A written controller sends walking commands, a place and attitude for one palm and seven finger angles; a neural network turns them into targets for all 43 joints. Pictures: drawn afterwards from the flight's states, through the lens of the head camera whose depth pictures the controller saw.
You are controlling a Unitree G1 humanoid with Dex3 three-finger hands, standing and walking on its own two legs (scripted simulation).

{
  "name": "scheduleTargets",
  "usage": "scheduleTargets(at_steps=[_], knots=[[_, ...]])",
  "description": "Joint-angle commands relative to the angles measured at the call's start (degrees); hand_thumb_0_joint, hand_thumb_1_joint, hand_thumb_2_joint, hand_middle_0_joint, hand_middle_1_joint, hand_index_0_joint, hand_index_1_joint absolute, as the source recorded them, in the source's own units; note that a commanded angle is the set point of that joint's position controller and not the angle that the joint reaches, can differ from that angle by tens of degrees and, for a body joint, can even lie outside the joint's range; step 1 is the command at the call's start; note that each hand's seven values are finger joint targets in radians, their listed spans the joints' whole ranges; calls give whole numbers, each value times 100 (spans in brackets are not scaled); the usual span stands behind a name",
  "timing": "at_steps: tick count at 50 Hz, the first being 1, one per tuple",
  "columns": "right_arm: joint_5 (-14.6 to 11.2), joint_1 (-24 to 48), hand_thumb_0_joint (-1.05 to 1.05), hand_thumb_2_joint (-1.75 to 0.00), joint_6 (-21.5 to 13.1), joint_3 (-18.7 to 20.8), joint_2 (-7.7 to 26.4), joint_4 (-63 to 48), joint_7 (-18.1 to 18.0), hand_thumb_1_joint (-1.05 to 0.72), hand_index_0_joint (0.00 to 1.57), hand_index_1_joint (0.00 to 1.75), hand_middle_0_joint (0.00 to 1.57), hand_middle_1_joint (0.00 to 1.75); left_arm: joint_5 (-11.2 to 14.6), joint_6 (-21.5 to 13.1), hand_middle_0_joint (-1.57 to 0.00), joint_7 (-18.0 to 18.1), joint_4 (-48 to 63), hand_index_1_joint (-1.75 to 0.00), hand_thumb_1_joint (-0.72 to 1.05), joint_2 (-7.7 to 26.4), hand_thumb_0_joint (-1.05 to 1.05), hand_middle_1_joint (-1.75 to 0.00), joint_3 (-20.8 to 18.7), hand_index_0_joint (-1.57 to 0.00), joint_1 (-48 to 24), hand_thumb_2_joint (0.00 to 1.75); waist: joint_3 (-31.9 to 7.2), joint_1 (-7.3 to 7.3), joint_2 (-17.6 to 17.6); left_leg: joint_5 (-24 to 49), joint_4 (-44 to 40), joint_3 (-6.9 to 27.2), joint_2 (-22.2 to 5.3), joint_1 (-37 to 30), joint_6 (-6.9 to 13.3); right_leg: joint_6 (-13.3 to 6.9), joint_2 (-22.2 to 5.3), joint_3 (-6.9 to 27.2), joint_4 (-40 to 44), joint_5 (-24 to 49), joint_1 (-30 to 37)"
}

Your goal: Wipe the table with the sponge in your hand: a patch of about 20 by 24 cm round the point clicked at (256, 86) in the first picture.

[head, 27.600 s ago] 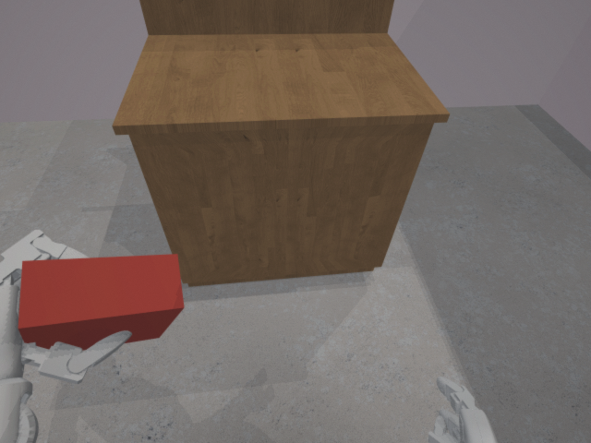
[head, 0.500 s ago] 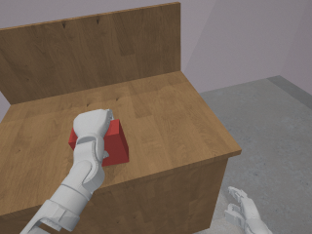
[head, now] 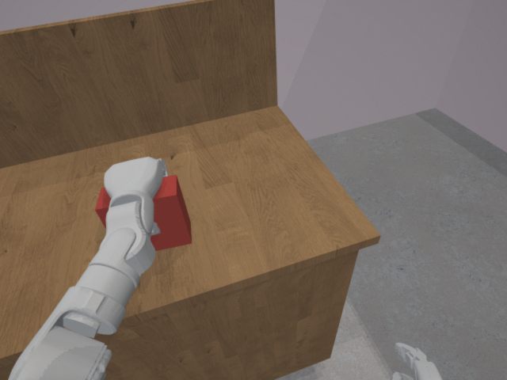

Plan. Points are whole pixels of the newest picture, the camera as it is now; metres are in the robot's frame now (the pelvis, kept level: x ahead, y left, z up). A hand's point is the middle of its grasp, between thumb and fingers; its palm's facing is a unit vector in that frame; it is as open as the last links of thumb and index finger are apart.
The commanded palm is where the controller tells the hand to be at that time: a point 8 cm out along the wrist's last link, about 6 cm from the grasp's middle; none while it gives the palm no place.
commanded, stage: wipe forward along the third lane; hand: left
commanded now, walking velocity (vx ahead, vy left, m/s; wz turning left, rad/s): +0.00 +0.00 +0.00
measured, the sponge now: (152, 225) +0.36 +0.23 +0.06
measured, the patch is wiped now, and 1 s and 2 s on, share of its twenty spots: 0.90 1.00 1.00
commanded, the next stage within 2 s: wipe back along the third lane in 0.86 s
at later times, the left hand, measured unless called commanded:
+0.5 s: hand (142, 180) +0.42 +0.25 +0.12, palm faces -0.05 -0.02 -1.00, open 9.8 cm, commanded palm +0.40 +0.25 +0.15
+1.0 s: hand (141, 166) +0.47 +0.27 +0.12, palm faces -0.06 -0.02 -1.00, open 9.8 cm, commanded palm +0.44 +0.26 +0.15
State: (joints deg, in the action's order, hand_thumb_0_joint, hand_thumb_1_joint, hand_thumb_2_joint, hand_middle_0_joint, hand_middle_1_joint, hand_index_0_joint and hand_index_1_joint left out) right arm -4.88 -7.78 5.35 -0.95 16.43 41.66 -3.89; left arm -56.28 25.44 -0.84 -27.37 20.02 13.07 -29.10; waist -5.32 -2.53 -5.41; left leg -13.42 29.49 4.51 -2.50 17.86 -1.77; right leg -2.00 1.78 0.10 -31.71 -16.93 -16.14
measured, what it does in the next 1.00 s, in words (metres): stands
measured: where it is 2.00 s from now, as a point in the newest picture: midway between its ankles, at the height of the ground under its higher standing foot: outside the picture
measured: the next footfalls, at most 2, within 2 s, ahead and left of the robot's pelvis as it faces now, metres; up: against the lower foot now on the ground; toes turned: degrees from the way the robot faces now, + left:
none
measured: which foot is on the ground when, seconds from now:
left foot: down 0.00-1.00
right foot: down 0.00-1.00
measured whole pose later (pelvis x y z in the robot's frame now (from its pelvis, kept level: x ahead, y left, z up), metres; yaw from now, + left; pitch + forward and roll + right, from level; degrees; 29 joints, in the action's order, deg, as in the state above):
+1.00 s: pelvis +0.01 +0.04 +0.00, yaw -1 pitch +8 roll -1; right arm -3.8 -12.0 6.8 -0.3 14.1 43.4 -2.7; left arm -58.9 19.0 3.3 -55.5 22.7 8.8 -50.6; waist -7.0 1.6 -3.0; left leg -14.3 31.3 3.1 -1.2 25.5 -1.2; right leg 0.8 0.3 1.5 -29.3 -15.7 -22.1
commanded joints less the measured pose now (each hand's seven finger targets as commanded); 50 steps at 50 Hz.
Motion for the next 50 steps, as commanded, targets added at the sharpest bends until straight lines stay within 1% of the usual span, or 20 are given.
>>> scheduleTargets(at_steps=[1, 3, 5, 6, 8, 10, 13, 15, 18, 20, 22, 25, 27, 29, 30, 32, 43, 47, 49, 50], knots=[[17, 939, 0, -90, -251, 173, 526, -937, -39, -90, 20, 30, 20, 30, -122, -106, -120, 183, 31, -160, 10, 870, 0, -160, -298, -120, -1516, 130, -767, 8, 1088, 370, -213, -524, 460, -259, 365, -8, -12, -25, 759, 1001, 93], [6, 896, 0, -90, -250, 187, 522, -919, -25, -90, 20, 30, 20, 30, -101, -117, -120, 212, -80, -160, 10, 761, 0, -160, -229, -120, -1577, 130, -699, 36, 1135, 329, -210, -529, 450, -247, 372, 0, -8, -41, 787, 963, -6], [21, 884, 0, -90, -229, 187, 547, -863, -54, -90, 20, 30, 20, 30, -172, -142, -120, 249, -207, -160, 10, 1130, 0, -160, -522, -120, -1772, 130, -724, 11, 1017, 278, -258, -477, 438, -255, 353, -31, 15, 5, 825, 812, -51], [7, 876, 0, -90, -231, 177, 521, -908, -53, -90, 20, 30, 20, 30, -161, -154, -120, 262, -213, -160, 10, 887, 0, -160, -256, -120, -1947, 130, -725, 54, 919, 244, -243, -513, 460, -258, 370, -19, -2, -58, 798, 728, -68], [5, 801, 0, -90, -230, 176, 527, -838, -59, -90, 20, 30, 20, 30, -162, -155, -120, 280, -473, -160, 10, 921, 0, -160, -260, -120, -2107, 130, -646, 104, 1000, 174, -239, -527, 448, -204, 364, -4, -10, -51, 830, 681, -140], [32, 796, 0, -90, -200, 176, 558, -794, -76, -90, 20, 30, 20, 30, -230, -181, -120, 307, -638, -160, 10, 1334, 0, -160, -622, -120, -2162, 130, -770, 20, 901, 202, -277, -481, 439, -191, 342, -37, 3, 7, 844, 668, -100], [14, 669, 0, -90, -203, 177, 530, -792, -61, -90, 20, 30, 20, 30, -235, -234, -120, 315, -832, -160, 10, 996, 0, -160, -275, -120, -2506, 130, -814, 156, 939, 245, -225, -517, 443, -201, 355, -19, -10, -87, 782, 766, -137], [44, 673, 0, -90, -160, 171, 561, -775, -80, -90, 20, 30, 20, 30, -286, -255, -120, 330, -992, -160, 10, 1456, 0, -160, -673, -120, -2509, 130, -883, 63, 853, 258, -279, -467, 437, -150, 343, -42, 2, -37, 824, 718, -83], [22, 514, 0, -90, -171, 167, 562, -722, -93, -90, 20, 30, 20, 30, -295, -320, -120, 316, -1325, -160, 10, 1248, 0, -160, -353, -120, -3084, 130, -784, 274, 975, 119, -238, -512, 436, -80, 365, 12, -20, -73, 821, 602, -227], [47, 454, 0, -90, -158, 176, 588, -693, -99, -90, 20, 30, 20, 30, -346, -389, -120, 306, -1472, -160, 10, 1552, 0, -160, -654, -120, -3116, 130, -927, 183, 907, 206, -290, -448, 416, -87, 349, -35, -1, -78, 816, 640, -191], [46, 330, 0, -90, -156, 215, 574, -715, -72, -90, 20, 30, 20, 30, -366, -457, -120, 324, -1516, -160, 10, 1290, 0, -160, -423, -120, -3213, 130, -1096, 266, 808, 386, -182, -500, 431, -171, 365, -29, -9, -113, 740, 905, -141], [81, 257, 0, -90, -114, 239, 580, -720, -43, -90, 20, 30, 20, 30, -368, -535, -120, 314, -1537, -160, 10, 1481, 0, -160, -668, -120, -3039, 130, -1329, 191, 717, 684, -150, -480, 425, -179, 357, -61, -8, -81, 718, 1376, 44], [68, 161, 0, -90, -85, 271, 596, -699, -17, -90, 20, 30, 20, 30, -377, -556, -120, 340, -1644, -160, 10, 1301, 0, -160, -508, -120, -3048, 130, -1251, 280, 774, 728, -91, -523, 413, -158, 366, -39, -3, -115, 675, 1499, -8], [68, 141, 0, -90, -71, 279, 607, -667, -8, -90, 20, 30, 20, 30, -367, -561, -120, 368, -1700, -160, 10, 1344, 0, -160, -540, -120, -3130, 130, -1176, 313, 873, 673, -126, -518, 398, -127, 372, -25, -3, -123, 719, 1431, -61], [79, 164, 0, -90, -72, 270, 609, -683, -16, -90, 20, 30, 20, 30, -318, -584, -120, 354, -1673, -160, 10, 1432, 0, -160, -682, -120, -3108, 130, -1192, 229, 860, 740, -188, -480, 398, -104, 366, -52, 8, -130, 748, 1465, -26], [70, 61, 0, -90, -62, 292, 640, -614, -13, -90, 20, 30, 20, 30, -342, -586, -120, 384, -1838, -160, 10, 1432, 0, -160, -605, -120, -3312, 130, -1113, 347, 985, 718, -147, -498, 390, -88, 374, -20, 11, -170, 710, 1449, -93], [116, -166, 0, -90, -39, 350, 615, -486, 64, -90, 20, 30, 20, 30, -463, -604, -120, 514, -2190, -160, 10, 1128, 0, -160, -390, -120, -3813, 130, -1381, 454, 655, 1014, -89, -463, 322, -300, 350, -84, 62, -265, 618, 1455, -364], [143, -269, 0, -90, -31, 352, 667, -405, 57, -90, 20, 30, 20, 30, -470, -607, -120, 588, -2436, -160, 10, 1495, 0, -160, -656, -120, -4112, 130, -1418, 514, 761, 971, -69, -434, 302, -210, 355, -65, 65, -257, 603, 1417, -397], [135, -237, 0, -90, -29, 336, 621, -454, 72, -90, 20, 30, 20, 30, -466, -582, -120, 585, -2433, -160, 10, 1194, 0, -160, -422, -120, -4083, 130, -1430, 518, 664, 969, -81, -450, 315, -198, 348, -67, 62, -264, 599, 1401, -418], [141, -210, 0, -90, -44, 356, 581, -478, 88, -90, 20, 30, 20, 30, -403, -620, -120, 574, -2371, -160, 10, 1167, 0, -160, -549, -120, -3891, 130, -1590, 394, 631, 1127, -97, -421, 299, -266, 350, -96, 65, -264, 597, 1502, -324]])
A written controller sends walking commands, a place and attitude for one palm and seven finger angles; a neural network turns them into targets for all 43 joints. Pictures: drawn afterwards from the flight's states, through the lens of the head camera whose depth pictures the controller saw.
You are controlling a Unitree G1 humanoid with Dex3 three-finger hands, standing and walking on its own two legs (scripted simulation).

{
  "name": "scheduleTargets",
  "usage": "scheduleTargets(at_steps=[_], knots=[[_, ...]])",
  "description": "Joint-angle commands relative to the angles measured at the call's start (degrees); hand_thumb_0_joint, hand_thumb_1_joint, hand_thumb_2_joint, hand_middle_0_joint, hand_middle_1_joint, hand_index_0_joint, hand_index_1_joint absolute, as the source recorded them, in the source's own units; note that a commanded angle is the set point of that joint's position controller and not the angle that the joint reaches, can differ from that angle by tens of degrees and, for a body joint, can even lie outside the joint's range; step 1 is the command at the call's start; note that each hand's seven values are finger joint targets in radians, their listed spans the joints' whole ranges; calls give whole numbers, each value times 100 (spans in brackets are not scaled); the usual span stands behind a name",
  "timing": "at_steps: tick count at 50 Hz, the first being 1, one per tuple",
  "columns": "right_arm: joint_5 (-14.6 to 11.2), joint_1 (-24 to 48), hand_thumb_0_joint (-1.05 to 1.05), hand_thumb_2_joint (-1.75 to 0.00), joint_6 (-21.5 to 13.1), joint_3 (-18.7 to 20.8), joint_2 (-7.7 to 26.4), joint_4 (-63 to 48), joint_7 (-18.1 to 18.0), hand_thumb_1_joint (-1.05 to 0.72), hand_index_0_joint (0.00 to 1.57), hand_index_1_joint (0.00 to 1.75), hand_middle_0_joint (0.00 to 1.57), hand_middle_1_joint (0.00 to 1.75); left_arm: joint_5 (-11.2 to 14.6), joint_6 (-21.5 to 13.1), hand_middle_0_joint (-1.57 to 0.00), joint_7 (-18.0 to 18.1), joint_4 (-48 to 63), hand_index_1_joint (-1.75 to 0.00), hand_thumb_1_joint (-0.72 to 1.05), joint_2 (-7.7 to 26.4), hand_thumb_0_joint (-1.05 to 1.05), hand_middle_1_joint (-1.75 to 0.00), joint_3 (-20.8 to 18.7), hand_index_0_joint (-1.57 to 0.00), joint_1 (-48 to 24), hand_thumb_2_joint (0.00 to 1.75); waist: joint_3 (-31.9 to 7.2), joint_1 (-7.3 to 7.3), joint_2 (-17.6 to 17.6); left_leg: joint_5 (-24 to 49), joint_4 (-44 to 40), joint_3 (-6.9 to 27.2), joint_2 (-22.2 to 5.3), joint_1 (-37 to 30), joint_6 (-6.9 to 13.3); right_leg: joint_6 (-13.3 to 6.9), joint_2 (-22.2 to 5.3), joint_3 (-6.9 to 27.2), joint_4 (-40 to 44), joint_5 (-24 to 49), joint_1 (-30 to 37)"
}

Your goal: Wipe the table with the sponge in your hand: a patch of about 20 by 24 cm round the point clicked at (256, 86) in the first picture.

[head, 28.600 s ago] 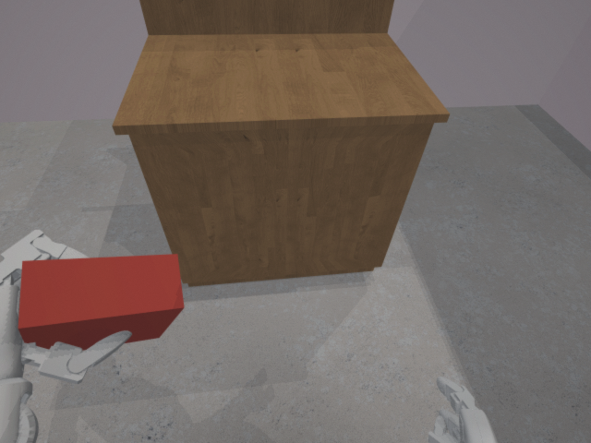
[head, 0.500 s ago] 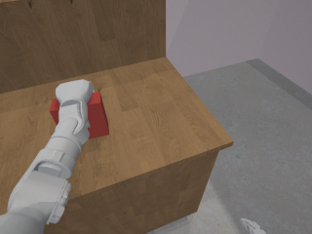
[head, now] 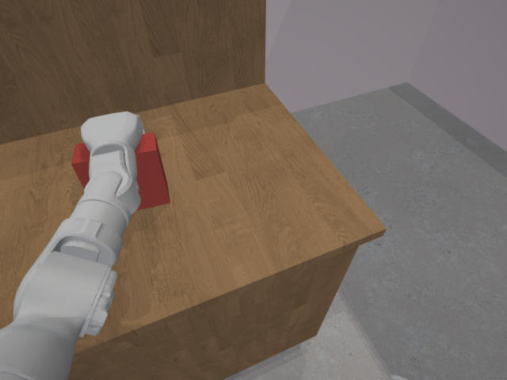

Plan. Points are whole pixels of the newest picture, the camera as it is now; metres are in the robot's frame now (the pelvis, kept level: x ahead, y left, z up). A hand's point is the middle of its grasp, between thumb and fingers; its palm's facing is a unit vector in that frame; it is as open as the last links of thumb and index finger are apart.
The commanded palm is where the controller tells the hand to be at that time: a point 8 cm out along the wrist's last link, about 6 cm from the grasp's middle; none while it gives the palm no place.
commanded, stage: wipe back along the third lane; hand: left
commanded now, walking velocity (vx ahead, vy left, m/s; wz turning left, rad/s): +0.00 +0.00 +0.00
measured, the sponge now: (129, 184) +0.44 +0.24 +0.06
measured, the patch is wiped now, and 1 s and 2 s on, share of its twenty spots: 1.00 1.00 1.00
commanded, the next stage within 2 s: slide back across to the middle lane in 1.58 s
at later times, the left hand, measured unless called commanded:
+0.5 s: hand (123, 172) +0.42 +0.23 +0.11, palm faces +0.02 -0.03 -1.00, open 9.8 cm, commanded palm +0.38 +0.21 +0.15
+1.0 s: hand (137, 195) +0.37 +0.19 +0.11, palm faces +0.07 -0.05 -1.00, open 9.8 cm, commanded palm +0.32 +0.18 +0.14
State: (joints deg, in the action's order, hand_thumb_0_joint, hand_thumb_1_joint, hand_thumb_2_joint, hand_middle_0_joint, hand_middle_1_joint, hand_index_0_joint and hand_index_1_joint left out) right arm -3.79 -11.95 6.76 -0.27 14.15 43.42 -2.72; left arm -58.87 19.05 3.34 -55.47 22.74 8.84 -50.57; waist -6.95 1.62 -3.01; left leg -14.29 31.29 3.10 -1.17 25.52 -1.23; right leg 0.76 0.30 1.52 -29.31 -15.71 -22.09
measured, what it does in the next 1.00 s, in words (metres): stands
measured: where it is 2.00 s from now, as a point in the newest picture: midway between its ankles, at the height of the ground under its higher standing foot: outside the picture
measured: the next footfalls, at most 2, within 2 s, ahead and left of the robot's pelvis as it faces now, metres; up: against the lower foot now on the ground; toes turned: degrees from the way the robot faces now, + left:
none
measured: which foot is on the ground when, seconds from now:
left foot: down 0.00-1.00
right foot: down 0.00-1.00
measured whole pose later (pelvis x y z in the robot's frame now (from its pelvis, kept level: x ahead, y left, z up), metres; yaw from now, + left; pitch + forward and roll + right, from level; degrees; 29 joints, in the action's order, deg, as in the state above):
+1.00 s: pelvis +0.02 -0.01 +0.00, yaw +1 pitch +2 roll +0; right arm -5.4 -2.1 10.0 -2.7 14.3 37.6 1.1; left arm -57.6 34.4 0.7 -14.3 17.5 19.3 -23.1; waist -6.6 -4.2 -5.0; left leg -16.9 31.1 4.0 -0.9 16.4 -2.0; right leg -0.2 0.0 0.4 -30.9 -19.6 -13.3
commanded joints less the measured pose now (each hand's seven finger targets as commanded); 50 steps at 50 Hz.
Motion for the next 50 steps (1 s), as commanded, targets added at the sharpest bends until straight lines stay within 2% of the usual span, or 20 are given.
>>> scheduleTargets(at_steps=[1, 3, 5, 6, 7, 9, 10, 13, 16, 18, 23, 24, 25, 30, 34, 39, 40, 47, 48, 50], knots=[[49, 180, 0, -90, -173, 299, 828, -667, -10, -90, 20, 30, 20, 30, -157, 24, -120, 154, 443, -160, 10, 786, 0, -160, -6, -120, -1544, 130, -1460, -12, 305, 1299, -216, -319, 168, -1121, 302, -369, 223, -405, 329, 1498, 316], [62, 221, 0, -90, -136, 312, 812, -757, 33, -90, 20, 30, 20, 30, -136, 43, -120, 158, 694, -160, 10, 804, 0, -160, -91, -120, -1142, 130, -1710, -125, 334, 1479, -161, -365, 176, -1156, 305, -372, 210, -389, 300, 1821, 570], [38, 369, 0, -90, -109, 294, 795, -843, 36, -90, 20, 30, 20, 30, -39, 68, -120, 140, 880, -160, 10, 792, 0, -160, -205, -120, -810, 130, -1687, -221, 504, 1547, -214, -327, 172, -1081, 308, -380, 203, -382, 324, 1933, 718], [27, 402, 0, -90, -95, 302, 805, -887, 49, -90, 20, 30, 20, 30, 21, 107, -120, 139, 1012, -160, 10, 562, 0, -160, 10, -120, -671, 130, -1516, -162, 559, 1489, -196, -378, 185, -1113, 329, -346, 207, -400, 349, 1948, 700], [13, 460, 0, -90, -79, 297, 819, -900, 72, -90, 20, 30, 20, 30, 59, 178, -120, 154, 1104, -160, 10, 702, 0, -160, -139, -120, -469, 130, -1457, -228, 653, 1416, -222, -373, 195, -1056, 329, -337, 202, -405, 377, 1929, 753], [-31, 638, 0, -90, -61, 263, 803, -971, 76, -90, 20, 30, 20, 30, 149, 330, -120, 131, 1380, -160, 10, 601, 0, -160, -13, -120, -407, 130, -1293, -230, 601, 1300, -292, -401, 222, -1041, 339, -321, 189, -396, 445, 1828, 769], [-45, 735, 0, -90, -61, 242, 802, -989, 67, -90, 20, 30, 20, 30, 180, 382, -120, 112, 1501, -160, 10, 756, 0, -160, -179, -120, -398, 130, -1247, -288, 567, 1357, -353, -328, 210, -1028, 327, -352, 195, -422, 431, 1770, 783], [-91, 858, 0, -90, -42, 211, 788, -1024, 86, -90, 20, 30, 20, 30, 177, 652, -120, 32, 1649, -160, 10, 413, 0, -160, 230, -120, -470, 130, -916, -202, 449, 1119, -405, -326, 221, -1114, 330, -350, 221, -490, 501, 1316, 540], [-85, 960, 0, -90, -37, 201, 796, -1073, 86, -90, 20, 30, 20, 30, 184, 786, -120, -53, 1882, -160, 10, 468, 0, -160, 189, -120, -244, 130, -1076, -272, 402, 1280, -379, -292, 235, -1277, 336, -387, 227, -486, 463, 1434, 697], [-89, 1036, 0, -90, -27, 185, 749, -1148, 112, -90, 20, 30, 20, 30, 205, 844, -120, -133, 2117, -160, 10, 201, 0, -160, 391, -120, -78, 130, -1154, -270, 463, 1385, -330, -293, 244, -1324, 337, -390, 219, -503, 420, 1611, 758], [-102, 1256, 0, -90, -3, 142, 712, -1278, 148, -90, 20, 30, 20, 30, 257, 913, -120, -254, 2659, -160, 10, -76, 0, -160, 629, -120, 170, 130, -1164, -283, 472, 1482, -290, -288, 243, -1445, 335, -398, 207, -515, 365, 1730, 795], [-111, 1284, 0, -90, 12, 128, 722, -1266, 148, -90, 20, 30, 20, 30, 224, 939, -120, -265, 2679, -160, 10, 21, 0, -160, 571, -120, 165, 130, -1105, -283, 523, 1493, -279, -279, 234, -1431, 325, -404, 200, -507, 353, 1773, 784], [-129, 1355, 0, -90, 6, 123, 691, -1301, 157, -90, 20, 30, 20, 30, 273, 927, -120, -289, 2839, -160, 10, -147, 0, -160, 651, -120, 89, 130, -1107, -272, 500, 1600, -290, -249, 220, -1457, 321, -420, 204, -529, 311, 1832, 796], [-118, 1562, 0, -90, 5, 101, 628, -1442, 271, -90, 20, 30, 20, 30, 294, 979, -120, -322, 3404, -160, 10, -423, 0, -160, 832, -120, 753, 130, -1298, -382, 491, 2077, -142, -252, 226, -1597, 309, -443, 187, -532, 151, 2412, 1010], [-116, 1717, 0, -90, 49, 48, 623, -1504, 327, -90, 20, 30, 20, 30, 307, 1118, -120, -327, 3788, -160, 10, -251, 0, -160, 733, -120, 1283, 130, -1099, -456, 664, 2100, -115, -300, 246, -1490, 296, -413, 167, -515, 126, 2699, 1144], [-129, 1931, 0, -90, 70, 23, 579, -1561, 393, -90, 20, 30, 20, 30, 316, 1331, -120, -361, 4311, -160, 10, -458, 0, -160, 953, -120, 1488, 130, -1057, -478, 671, 2136, -103, -307, 244, -1556, 293, -419, 167, -516, 86, 2741, 1157], [-137, 1991, 0, -90, 64, 29, 583, -1577, 395, -90, 20, 30, 20, 30, 351, 1338, -120, -359, 4419, -160, 10, -313, 0, -160, 767, -120, 1538, 130, -1111, -508, 692, 2186, -105, -294, 226, -1571, 284, -427, 170, -495, 56, 2771, 1231], [-159, 2109, 0, -90, 57, -27, 579, -1547, 360, -90, 20, 30, 20, 30, 278, 1549, -120, -406, 4514, -160, 10, -166, 0, -160, 801, -120, 1638, 130, -867, -535, 649, 1668, -183, -338, 262, -1451, 274, -410, 161, -451, 97, 2239, 1136], [-158, 2136, 0, -90, 41, -33, 566, -1584, 358, -90, 20, 30, 20, 30, 299, 1568, -120, -434, 4574, -160, 10, -322, 0, -160, 922, -120, 1724, 130, -878, -542, 702, 1657, -184, -344, 278, -1453, 287, -399, 163, -449, 107, 2234, 1147], [-153, 2193, 0, -90, 27, -26, 574, -1612, 357, -90, 20, 30, 20, 30, 334, 1558, -120, -450, 4696, -160, 10, -167, 0, -160, 730, -120, 1835, 130, -932, -592, 726, 1575, -214, -325, 270, -1441, 289, -400, 167, -406, 139, 2122, 1189]])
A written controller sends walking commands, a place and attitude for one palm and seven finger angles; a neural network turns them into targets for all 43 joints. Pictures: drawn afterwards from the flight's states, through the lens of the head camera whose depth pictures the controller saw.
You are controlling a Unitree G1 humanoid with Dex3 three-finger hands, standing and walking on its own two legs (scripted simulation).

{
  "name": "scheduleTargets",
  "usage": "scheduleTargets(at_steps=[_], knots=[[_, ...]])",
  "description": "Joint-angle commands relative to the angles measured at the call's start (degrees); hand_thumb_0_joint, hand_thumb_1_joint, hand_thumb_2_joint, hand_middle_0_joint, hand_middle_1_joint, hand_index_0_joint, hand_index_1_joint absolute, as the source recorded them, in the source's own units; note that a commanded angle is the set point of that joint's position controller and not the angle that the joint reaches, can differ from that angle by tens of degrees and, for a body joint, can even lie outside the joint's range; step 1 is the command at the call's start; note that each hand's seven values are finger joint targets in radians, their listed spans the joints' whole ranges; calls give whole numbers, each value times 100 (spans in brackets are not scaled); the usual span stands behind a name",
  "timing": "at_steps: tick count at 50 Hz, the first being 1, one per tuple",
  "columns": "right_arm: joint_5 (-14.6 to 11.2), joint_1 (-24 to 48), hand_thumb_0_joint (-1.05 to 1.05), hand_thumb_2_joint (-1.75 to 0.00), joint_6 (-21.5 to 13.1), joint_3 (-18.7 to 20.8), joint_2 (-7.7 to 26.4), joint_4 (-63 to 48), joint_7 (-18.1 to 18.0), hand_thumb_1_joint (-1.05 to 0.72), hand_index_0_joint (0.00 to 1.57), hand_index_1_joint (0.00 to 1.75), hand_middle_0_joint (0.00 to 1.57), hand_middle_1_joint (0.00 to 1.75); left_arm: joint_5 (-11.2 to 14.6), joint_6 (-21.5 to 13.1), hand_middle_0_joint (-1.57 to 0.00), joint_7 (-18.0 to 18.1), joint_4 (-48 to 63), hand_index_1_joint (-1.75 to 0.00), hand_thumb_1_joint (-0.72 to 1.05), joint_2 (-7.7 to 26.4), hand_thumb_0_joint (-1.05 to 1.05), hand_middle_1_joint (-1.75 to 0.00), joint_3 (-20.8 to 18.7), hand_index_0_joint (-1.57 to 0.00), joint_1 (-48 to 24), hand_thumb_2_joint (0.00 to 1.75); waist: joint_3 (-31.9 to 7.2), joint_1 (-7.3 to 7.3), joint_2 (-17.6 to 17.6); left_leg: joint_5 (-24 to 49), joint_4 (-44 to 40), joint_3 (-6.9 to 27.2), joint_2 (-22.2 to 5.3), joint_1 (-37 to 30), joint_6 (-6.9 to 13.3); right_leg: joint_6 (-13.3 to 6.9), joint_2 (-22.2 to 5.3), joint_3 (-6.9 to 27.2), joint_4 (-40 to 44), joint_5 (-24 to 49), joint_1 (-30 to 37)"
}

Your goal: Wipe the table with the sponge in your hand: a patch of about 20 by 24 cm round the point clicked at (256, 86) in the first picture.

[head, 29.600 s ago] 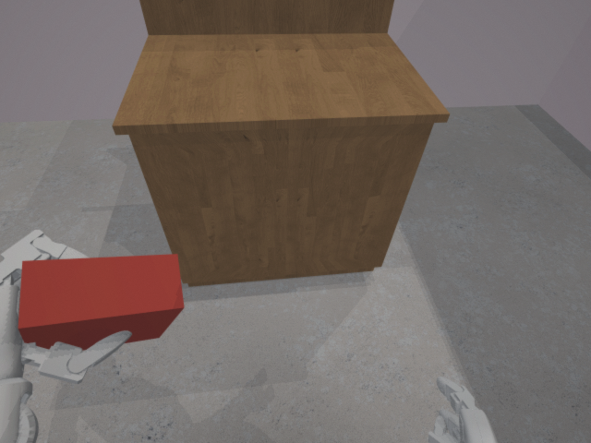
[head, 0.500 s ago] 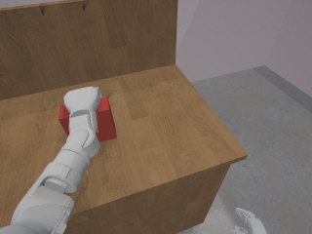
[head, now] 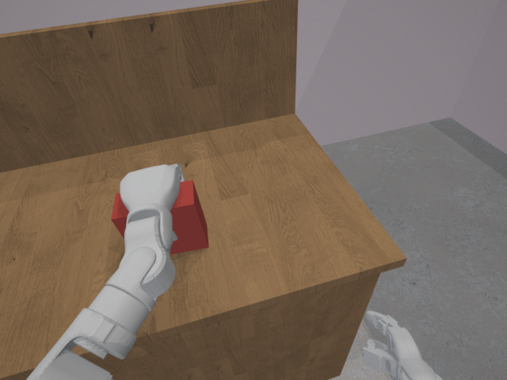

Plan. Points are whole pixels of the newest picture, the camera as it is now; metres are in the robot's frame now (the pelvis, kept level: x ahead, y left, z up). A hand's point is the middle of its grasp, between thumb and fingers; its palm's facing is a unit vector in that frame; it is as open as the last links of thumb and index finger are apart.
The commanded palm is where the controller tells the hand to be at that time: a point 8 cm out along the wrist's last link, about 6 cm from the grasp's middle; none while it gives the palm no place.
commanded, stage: wipe back along the third lane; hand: left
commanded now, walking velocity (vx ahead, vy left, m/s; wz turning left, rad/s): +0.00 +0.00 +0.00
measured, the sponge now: (168, 229) +0.35 +0.20 +0.06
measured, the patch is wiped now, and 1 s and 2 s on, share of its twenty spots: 1.00 1.00 1.00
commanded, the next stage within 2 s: slide back across to the middle lane in 0.58 s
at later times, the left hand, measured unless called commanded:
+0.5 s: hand (164, 231) +0.30 +0.18 +0.11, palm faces +0.10 -0.08 -0.99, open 9.8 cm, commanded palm +0.26 +0.17 +0.14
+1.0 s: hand (151, 238) +0.28 +0.19 +0.12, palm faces +0.14 -0.17 -0.97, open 9.8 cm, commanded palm +0.23 +0.21 +0.17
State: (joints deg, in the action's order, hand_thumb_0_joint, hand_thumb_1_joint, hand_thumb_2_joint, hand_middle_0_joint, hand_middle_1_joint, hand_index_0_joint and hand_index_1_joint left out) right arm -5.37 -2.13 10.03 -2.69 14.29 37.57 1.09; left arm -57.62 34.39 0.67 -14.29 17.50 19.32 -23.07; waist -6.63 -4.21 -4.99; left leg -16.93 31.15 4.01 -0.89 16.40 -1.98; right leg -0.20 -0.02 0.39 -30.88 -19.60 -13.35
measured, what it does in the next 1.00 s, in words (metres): stands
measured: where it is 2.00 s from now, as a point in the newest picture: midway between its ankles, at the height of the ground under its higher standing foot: outside the picture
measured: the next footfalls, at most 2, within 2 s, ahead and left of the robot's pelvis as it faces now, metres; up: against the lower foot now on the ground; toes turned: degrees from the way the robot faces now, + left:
none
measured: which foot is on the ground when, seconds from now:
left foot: down 0.00-1.00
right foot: down 0.00-1.00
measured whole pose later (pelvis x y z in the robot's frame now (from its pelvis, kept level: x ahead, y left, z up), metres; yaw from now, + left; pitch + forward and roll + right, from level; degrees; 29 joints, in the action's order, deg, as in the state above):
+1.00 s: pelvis -0.01 -0.01 +0.00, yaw -2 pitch -1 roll +0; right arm -4.6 -0.7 7.7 -2.7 14.4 36.9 -0.2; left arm -53.9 33.4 -0.9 6.4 20.6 14.3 -6.3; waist -5.0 -5.0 -5.2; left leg -16.1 30.3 2.6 -2.2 12.9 -2.7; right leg -1.1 1.3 1.8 -32.0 -19.1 -11.4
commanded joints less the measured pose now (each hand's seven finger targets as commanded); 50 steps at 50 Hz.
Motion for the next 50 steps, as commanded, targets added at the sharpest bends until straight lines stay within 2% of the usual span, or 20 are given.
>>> scheduleTargets(at_steps=[1, 11, 14, 15, 18, 20, 22, 25, 26, 29, 30, 31, 33, 35, 38, 40, 42, 45, 48, 50], knots=[[0, 1180, 0, -90, -305, 214, 570, -1010, -27, -90, 20, 30, 20, 30, 201, 20, -120, -177, 526, -160, 10, 338, 0, -160, -259, -120, -873, 130, -914, 21, 856, 1816, -167, -448, 248, -550, 368, -301, 198, -303, 267, 2515, 297], [-23, 1338, 0, -90, -386, 227, 532, -1107, 21, -90, 20, 30, 20, 30, 243, 7, -120, -178, 992, -160, 10, 146, 0, -160, -111, -120, -264, 130, -623, -36, 866, 1458, -255, -489, 244, -487, 372, -269, 213, -252, 365, 2019, 178], [-20, 1349, 0, -90, -420, 219, 547, -1045, -17, -90, 20, 30, 20, 30, 260, 59, -120, -156, 919, -160, 10, 358, 0, -160, -279, -120, -288, 130, -491, -47, 1019, 1268, -294, -516, 246, -426, 376, -241, 205, -197, 456, 1819, 125], [5, 1383, 0, -90, -429, 234, 581, -1027, -38, -90, 20, 30, 20, 30, 264, 66, -120, -131, 938, -160, 10, 681, 0, -160, -637, -120, -106, 130, -542, -141, 1063, 1255, -315, -482, 245, -430, 373, -244, 228, -132, 486, 1769, 182], [-22, 1445, 0, -90, -467, 222, 533, -1069, -37, -90, 20, 30, 20, 30, 288, 78, -120, -126, 1067, -160, 10, 305, 0, -160, -298, -120, 20, 130, -496, -100, 955, 1192, -301, -548, 263, -455, 368, -228, 211, -160, 486, 1646, 135], [-1, 1496, 0, -90, -472, 224, 557, -1061, -32, -90, 20, 30, 20, 30, 270, 89, -120, -120, 1173, -160, 10, 605, 0, -160, -573, -120, 193, 130, -522, -173, 888, 1233, -329, -501, 247, -475, 362, -249, 224, -89, 500, 1667, 182], [-25, 1483, 0, -90, -491, 210, 518, -1077, -26, -90, 20, 30, 20, 30, 285, 120, -120, -135, 1214, -160, 10, 272, 0, -160, -225, -120, 54, 130, -431, -93, 913, 1151, -323, -529, 245, -477, 370, -232, 222, -176, 483, 1518, 80], [-4, 1504, 0, -90, -496, 225, 568, -1011, -52, -90, 20, 30, 20, 30, 232, 143, -120, -136, 1181, -160, 10, 626, 0, -160, -535, -120, 89, 130, -340, -137, 895, 1019, -375, -496, 223, -480, 359, -249, 238, -98, 560, 1258, 14], [-21, 1534, 0, -90, -514, 214, 521, -1106, -48, -90, 20, 30, 20, 30, 275, 129, -120, -153, 1333, -160, 10, 205, 0, -160, -170, -120, 83, 130, -446, -95, 896, 1008, -352, -543, 257, -492, 377, -223, 220, -159, 526, 1238, 52], [-16, 1528, 0, -90, -554, 216, 521, -1078, -28, -90, 20, 30, 20, 30, 305, 121, -120, -157, 1339, -160, 10, 296, 0, -160, -265, -120, 360, 130, -437, -133, 972, 1071, -313, -546, 255, -490, 383, -220, 218, -115, 534, 1400, 98], [8, 1519, 0, -90, -552, 239, 558, -1041, -32, -90, 20, 30, 20, 30, 282, 110, -120, -134, 1353, -160, 10, 582, 0, -160, -560, -120, 529, 130, -473, -196, 947, 1074, -329, -505, 240, -507, 369, -239, 242, -72, 535, 1355, 123], [-12, 1566, 0, -90, -558, 203, 498, -1129, -25, -90, 20, 30, 20, 30, 323, 108, -120, -158, 1492, -160, 10, 175, 0, -160, -194, -120, 465, 130, -457, -140, 948, 1126, -319, -552, 252, -506, 384, -222, 221, -137, 499, 1459, 135], [-14, 1569, 0, -90, -563, 214, 500, -1116, -2, -90, 20, 30, 20, 30, 343, 110, -120, -170, 1585, -160, 10, 131, 0, -160, -122, -120, 493, 130, -401, -109, 954, 1114, -306, -544, 245, -498, 382, -218, 226, -128, 514, 1481, 93], [19, 1561, 0, -90, -550, 231, 556, -1043, -35, -90, 20, 30, 20, 30, 286, 98, -120, -146, 1632, -160, 10, 589, 0, -160, -529, -120, 430, 130, -381, -166, 915, 1087, -334, -499, 224, -535, 375, -245, 248, -56, 544, 1397, 65], [23, 1618, 0, -90, -572, 213, 507, -1111, -51, -90, 20, 30, 20, 30, 311, 70, -120, -133, 1908, -160, 10, 536, 0, -160, -514, -120, 530, 130, -505, -195, 945, 1310, -294, -537, 245, -564, 391, -232, 223, -102, 451, 1719, 226], [65, 1593, 0, -90, -554, 227, 553, -1067, -66, -90, 20, 30, 20, 30, 278, 53, -120, -104, 2106, -160, 10, 1040, 0, -160, -974, -120, 625, 130, -618, -269, 801, 1455, -292, -477, 231, -618, 375, -272, 249, -27, 406, 1889, 321], [45, 1599, 0, -90, -562, 207, 484, -1148, -74, -90, 20, 30, 20, 30, 324, 21, -120, -120, 2319, -160, 10, 738, 0, -160, -715, -120, 734, 130, -602, -228, 839, 1556, -271, -509, 241, -638, 392, -253, 234, -102, 380, 1989, 334], [87, 1552, 0, -90, -530, 209, 558, -1067, -134, -90, 20, 30, 20, 30, 291, -2, -120, -130, 2407, -160, 10, 1301, 0, -160, -1215, -120, 742, 130, -423, -241, 773, 1501, -305, -450, 221, -628, 379, -281, 264, 62, 459, 1908, 258], [82, 1548, 0, -90, -539, 191, 518, -1142, -168, -90, 20, 30, 20, 30, 301, -46, -120, -163, 2688, -160, 10, 1132, 0, -160, -1053, -120, 760, 130, -491, -211, 667, 1588, -293, -471, 222, -675, 389, -272, 234, -3, 432, 1966, 287], [120, 1505, 0, -90, -534, 197, 571, -1090, -203, -90, 20, 30, 20, 30, 268, -59, -120, -149, 2723, -160, 10, 1633, 0, -160, -1489, -120, 753, 130, -542, -270, 606, 1624, -299, -405, 218, -696, 378, -313, 263, 102, 419, 1980, 326]])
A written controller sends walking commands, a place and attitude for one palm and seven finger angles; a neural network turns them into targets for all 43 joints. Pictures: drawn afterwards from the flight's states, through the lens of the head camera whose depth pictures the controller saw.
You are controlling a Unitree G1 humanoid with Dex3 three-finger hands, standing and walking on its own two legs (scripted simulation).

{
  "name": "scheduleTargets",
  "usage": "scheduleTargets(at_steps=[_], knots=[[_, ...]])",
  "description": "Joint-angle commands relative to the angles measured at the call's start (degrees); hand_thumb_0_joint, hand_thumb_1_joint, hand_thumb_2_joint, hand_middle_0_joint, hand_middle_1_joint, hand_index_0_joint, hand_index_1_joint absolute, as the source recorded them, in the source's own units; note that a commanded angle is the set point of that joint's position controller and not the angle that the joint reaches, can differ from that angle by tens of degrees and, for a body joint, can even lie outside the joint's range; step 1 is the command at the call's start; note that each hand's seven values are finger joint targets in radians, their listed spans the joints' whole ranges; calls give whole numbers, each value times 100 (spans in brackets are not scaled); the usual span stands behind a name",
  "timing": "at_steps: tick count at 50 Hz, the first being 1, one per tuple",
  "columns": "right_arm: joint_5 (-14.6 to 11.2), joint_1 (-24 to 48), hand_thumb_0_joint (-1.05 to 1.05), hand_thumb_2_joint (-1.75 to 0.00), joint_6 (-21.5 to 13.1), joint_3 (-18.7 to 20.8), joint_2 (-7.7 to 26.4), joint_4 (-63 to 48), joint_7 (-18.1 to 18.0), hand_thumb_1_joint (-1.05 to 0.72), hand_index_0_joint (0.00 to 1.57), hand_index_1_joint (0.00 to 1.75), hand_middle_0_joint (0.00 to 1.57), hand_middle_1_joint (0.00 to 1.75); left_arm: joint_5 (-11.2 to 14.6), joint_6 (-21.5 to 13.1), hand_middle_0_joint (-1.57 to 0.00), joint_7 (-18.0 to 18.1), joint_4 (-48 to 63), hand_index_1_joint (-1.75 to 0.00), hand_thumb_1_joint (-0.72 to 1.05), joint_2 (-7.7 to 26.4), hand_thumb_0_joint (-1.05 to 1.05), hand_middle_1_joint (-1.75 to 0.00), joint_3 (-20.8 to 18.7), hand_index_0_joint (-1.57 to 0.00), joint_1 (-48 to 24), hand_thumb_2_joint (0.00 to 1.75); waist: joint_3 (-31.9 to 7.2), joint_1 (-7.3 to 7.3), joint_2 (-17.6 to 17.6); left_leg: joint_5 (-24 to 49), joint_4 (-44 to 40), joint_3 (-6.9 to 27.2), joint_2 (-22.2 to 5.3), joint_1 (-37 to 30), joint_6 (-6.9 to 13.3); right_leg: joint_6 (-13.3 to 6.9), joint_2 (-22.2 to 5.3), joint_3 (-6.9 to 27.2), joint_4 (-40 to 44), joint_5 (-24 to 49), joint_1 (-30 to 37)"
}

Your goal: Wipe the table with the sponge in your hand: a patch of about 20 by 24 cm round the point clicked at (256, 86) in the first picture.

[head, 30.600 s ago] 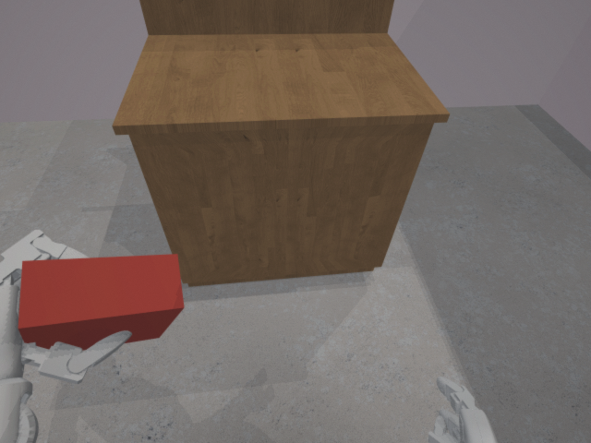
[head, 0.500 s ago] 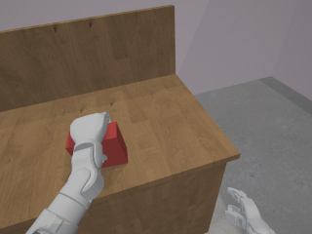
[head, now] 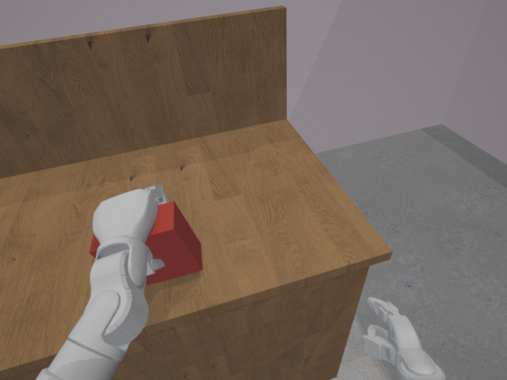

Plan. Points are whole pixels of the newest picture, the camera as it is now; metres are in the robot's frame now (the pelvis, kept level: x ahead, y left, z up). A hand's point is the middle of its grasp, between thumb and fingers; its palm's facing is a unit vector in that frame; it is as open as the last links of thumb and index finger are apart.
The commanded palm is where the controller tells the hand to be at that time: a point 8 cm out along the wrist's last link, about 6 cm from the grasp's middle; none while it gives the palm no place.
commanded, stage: slide back across to the middle lane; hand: left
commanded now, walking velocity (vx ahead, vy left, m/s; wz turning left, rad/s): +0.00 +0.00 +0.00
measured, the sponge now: (157, 254) +0.29 +0.21 +0.07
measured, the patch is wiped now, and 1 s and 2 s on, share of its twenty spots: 1.00 1.00 1.00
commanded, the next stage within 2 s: wipe forward along the middle lane in 0.32 s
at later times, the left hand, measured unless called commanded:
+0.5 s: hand (97, 259) +0.24 +0.27 +0.12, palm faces +0.05 -0.08 -1.00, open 9.8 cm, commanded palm +0.22 +0.27 +0.17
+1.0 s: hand (107, 227) +0.30 +0.29 +0.12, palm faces -0.01 -0.05 -1.00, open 9.8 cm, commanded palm +0.28 +0.29 +0.15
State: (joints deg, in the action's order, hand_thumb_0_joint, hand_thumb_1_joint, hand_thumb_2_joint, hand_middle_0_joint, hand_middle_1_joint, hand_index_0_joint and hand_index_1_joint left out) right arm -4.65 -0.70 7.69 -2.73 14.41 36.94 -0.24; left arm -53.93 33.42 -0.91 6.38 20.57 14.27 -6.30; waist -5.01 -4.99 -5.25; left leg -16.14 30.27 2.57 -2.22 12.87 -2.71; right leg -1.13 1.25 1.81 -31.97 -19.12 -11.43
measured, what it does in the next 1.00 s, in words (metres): stands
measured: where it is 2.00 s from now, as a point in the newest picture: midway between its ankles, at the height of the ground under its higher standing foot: outside the picture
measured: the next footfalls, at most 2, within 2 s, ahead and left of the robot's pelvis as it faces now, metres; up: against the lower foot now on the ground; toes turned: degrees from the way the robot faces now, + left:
none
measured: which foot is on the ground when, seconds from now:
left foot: down 0.00-1.00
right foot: down 0.00-1.00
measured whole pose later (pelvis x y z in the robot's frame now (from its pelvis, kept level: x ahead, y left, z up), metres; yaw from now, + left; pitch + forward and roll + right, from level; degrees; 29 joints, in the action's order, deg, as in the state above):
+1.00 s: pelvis -0.02 +0.00 +0.00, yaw +2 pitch -1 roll +0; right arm -4.4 -7.1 4.2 -1.6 16.1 41.1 -4.3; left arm -55.3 20.1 -3.5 -19.5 26.6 6.5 -20.2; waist -3.3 -3.6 -5.3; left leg -13.0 28.7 4.7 -1.9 15.4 -2.2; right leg -0.9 1.0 -0.2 -28.6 -15.7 -12.4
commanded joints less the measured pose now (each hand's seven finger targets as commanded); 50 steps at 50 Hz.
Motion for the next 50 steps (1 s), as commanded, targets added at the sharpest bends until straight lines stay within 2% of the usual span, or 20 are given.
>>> scheduleTargets(at_steps=[1, 5, 6, 10, 11, 15, 16, 18, 20, 23, 25, 28, 30, 34, 35, 38, 44, 45, 48, 50], knots=[[40, 1379, 0, -90, -308, 196, 513, -1103, -80, -90, 20, 30, 20, 30, -71, 16, -120, 2, 841, -160, 10, 1112, 0, -160, -817, -120, -916, 130, -826, -179, 555, 1632, -174, -314, 375, -358, 467, -199, 101, -110, 484, 2067, 233], [69, 1362, 0, -90, -311, 195, 558, -1062, -100, -90, 20, 30, 20, 30, -66, -21, -120, -19, 973, -160, 10, 1590, 0, -160, -1275, -120, -672, 130, -850, -242, 477, 1730, -159, -236, 376, -404, 448, -239, 122, 54, 502, 2200, 247], [56, 1341, 0, -90, -322, 188, 516, -1141, -104, -90, 20, 30, 20, 30, -31, -29, -120, -42, 1019, -160, 10, 1290, 0, -160, -1027, -120, -621, 130, -887, -202, 552, 1735, -143, -284, 381, -374, 464, -205, 96, -82, 465, 2191, 294], [65, 1332, 0, -90, -378, 193, 565, -1090, -111, -90, 20, 30, 20, 30, -24, -83, -120, -118, 1066, -160, 10, 1603, 0, -160, -1314, -120, -378, 130, -775, -222, 546, 1704, -151, -201, 382, -374, 471, -214, 109, 36, 523, 2192, 217], [58, 1294, 0, -90, -387, 184, 550, -1107, -127, -90, 20, 30, 20, 30, -21, -100, -120, -153, 1038, -160, 10, 1387, 0, -160, -1103, -120, -457, 130, -717, -147, 581, 1652, -146, -235, 374, -341, 480, -186, 90, -94, 516, 2115, 184], [85, 1265, 0, -90, -468, 200, 610, -1014, -176, -90, 20, 30, 20, 30, -78, -244, -120, -243, 978, -160, 10, 1841, 0, -160, -1448, -120, -353, 130, -640, -178, 460, 1454, -174, -167, 388, -361, 493, -193, 93, 43, 623, 1832, 98], [77, 1247, 0, -90, -488, 177, 559, -1063, -184, -90, 20, 30, 20, 30, -81, -284, -120, -280, 961, -160, 10, 1520, 0, -160, -1148, -120, -428, 130, -568, -128, 468, 1409, -189, -201, 393, -302, 503, -167, 72, -125, 614, 1733, 78], [90, 1187, 0, -90, -539, 184, 568, -1022, -187, -90, 20, 30, 20, 30, -91, -408, -120, -325, 879, -160, 10, 1529, 0, -160, -1154, -120, -284, 130, -534, -125, 504, 1345, -208, -177, 390, -304, 512, -153, 72, -136, 663, 1658, 40], [121, 1180, 0, -90, -580, 200, 617, -970, -229, -90, 20, 30, 20, 30, -117, -537, -120, -333, 810, -160, 10, 1919, 0, -160, -1518, -120, -322, 130, -543, -179, 576, 1312, -216, -127, 395, -349, 512, -181, 94, -16, 706, 1617, 39], [110, 1097, 0, -90, -637, 192, 583, -905, -297, -90, 20, 30, 20, 30, -83, -741, -120, -339, 547, -160, 10, 1512, 0, -160, -1137, -120, -770, 130, -281, -19, 576, 990, -302, -172, 371, -321, 500, -145, 83, -187, 854, 1121, -213], [105, 1081, 0, -90, -695, 192, 594, -849, -354, -90, 20, 30, 20, 30, -113, -848, -120, -290, 299, -160, 10, 1665, 0, -160, -1237, -120, -1131, 130, -154, -26, 479, 691, -427, -136, 370, -334, 489, -179, 118, -138, 965, 664, -350], [102, 955, 0, -90, -741, 193, 599, -742, -430, -90, 20, 30, 20, 30, -160, -1009, -120, -232, -241, -160, 10, 1487, 0, -160, -1045, -120, -1613, 130, -153, 49, 526, 542, -474, -169, 397, -293, 476, -175, 110, -270, 999, 526, -375], [89, 949, 0, -90, -766, 206, 630, -687, -474, -90, 20, 30, 20, 30, -206, -1096, -120, -178, -446, -160, 10, 1717, 0, -160, -1229, -120, -1879, 130, -244, 25, 433, 377, -545, -159, 409, -332, 449, -209, 127, -174, 1059, 332, -371], [69, 796, 0, -90, -783, 247, 635, -641, -470, -90, 20, 30, 20, 30, -171, -1207, -120, -149, -895, -160, 10, 1252, 0, -160, -832, -120, -2130, 130, -451, 87, 535, 467, -522, -188, 432, -328, 454, -183, 102, -289, 1038, 546, -271], [65, 756, 0, -90, -796, 246, 662, -639, -467, -90, 20, 30, 20, 30, -174, -1210, -120, -116, -1026, -160, 10, 1501, 0, -160, -1068, -120, -2145, 130, -510, 61, 514, 399, -570, -157, 423, -315, 443, -210, 125, -243, 1044, 473, -227], [60, 649, 0, -90, -776, 278, 689, -592, -465, -90, 20, 30, 20, 30, -213, -1243, -120, -115, -1372, -160, 10, 1287, 0, -160, -865, -120, -2332, 130, -533, 113, 645, 520, -505, -192, 437, -267, 457, -187, 109, -296, 1043, 659, -219], [61, 465, 0, -90, -658, 315, 786, -507, -454, -90, 20, 30, 20, 30, -239, -1262, -120, -137, -2180, -160, 10, 1666, 0, -160, -1156, -120, -2438, 130, -320, 108, 895, 551, -483, -208, 435, -43, 474, -156, 109, -276, 1060, 795, -227], [66, 448, 0, -90, -638, 318, 827, -506, -457, -90, 20, 30, 20, 30, -279, -1271, -120, -139, -2233, -160, 10, 1909, 0, -160, -1335, -120, -2507, 130, -271, 79, 779, 506, -525, -192, 432, -28, 459, -182, 114, -223, 1085, 716, -234], [44, 332, 0, -90, -621, 340, 810, -534, -441, -90, 20, 30, 20, 30, -280, -1362, -120, -178, -2420, -160, 10, 1555, 0, -160, -1021, -120, -2645, 130, -340, 149, 761, 636, -463, -212, 446, -9, 478, -173, 115, -296, 1022, 905, -248], [52, 269, 0, -90, -582, 365, 851, -522, -423, -90, 20, 30, 20, 30, -349, -1404, -120, -183, -2554, -160, 10, 1795, 0, -160, -1220, -120, -2596, 130, -408, 109, 623, 681, -477, -192, 443, -7, 463, -206, 122, -249, 1015, 938, -228]])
